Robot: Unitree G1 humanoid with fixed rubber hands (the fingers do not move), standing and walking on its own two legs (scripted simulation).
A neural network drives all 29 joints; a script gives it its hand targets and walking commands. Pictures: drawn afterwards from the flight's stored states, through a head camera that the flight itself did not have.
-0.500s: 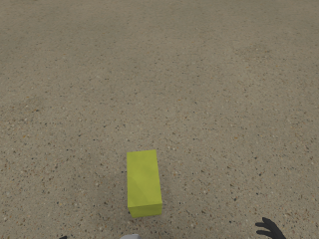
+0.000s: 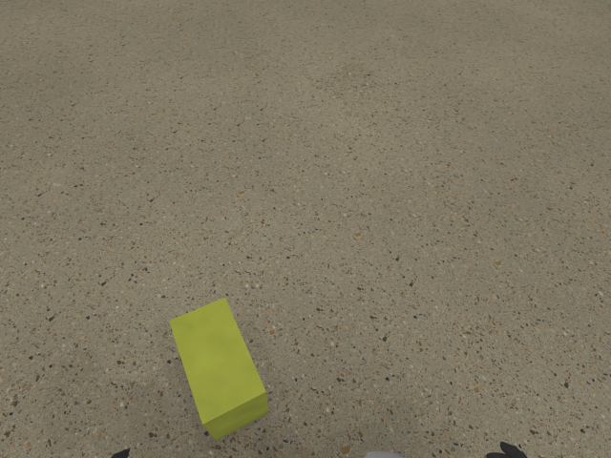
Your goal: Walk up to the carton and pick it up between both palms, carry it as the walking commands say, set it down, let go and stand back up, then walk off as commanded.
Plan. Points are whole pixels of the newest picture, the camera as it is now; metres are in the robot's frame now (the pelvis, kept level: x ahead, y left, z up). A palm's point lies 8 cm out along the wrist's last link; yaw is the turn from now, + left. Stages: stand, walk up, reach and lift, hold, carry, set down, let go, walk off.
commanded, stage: walk off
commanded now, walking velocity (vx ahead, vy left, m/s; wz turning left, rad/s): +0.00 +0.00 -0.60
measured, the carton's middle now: (220, 368) +0.44 +0.25 -0.66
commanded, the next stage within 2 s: none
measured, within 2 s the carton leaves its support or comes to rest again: neither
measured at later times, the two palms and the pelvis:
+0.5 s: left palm out of the picture +0.12 +0.25 -0.15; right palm out of the picture +0.05 -0.30 -0.11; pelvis -0.02 +0.00 -0.02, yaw -13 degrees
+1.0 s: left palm (172, 417) +0.20 +0.21 -0.13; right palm out of the picture -0.06 -0.26 -0.09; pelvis -0.01 +0.02 +0.00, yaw -31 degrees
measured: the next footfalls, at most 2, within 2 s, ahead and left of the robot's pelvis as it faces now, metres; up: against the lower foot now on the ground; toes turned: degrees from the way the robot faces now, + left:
right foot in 0.14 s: +0.04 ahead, -0.17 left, +0.00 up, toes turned -5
left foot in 0.48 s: +0.06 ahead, +0.06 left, +0.00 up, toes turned -7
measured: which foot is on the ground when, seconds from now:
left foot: down 0.00-0.12, up 0.14-0.46, down 0.48-1.00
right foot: up 0.00-0.12, down 0.14-0.50, up 0.52-1.00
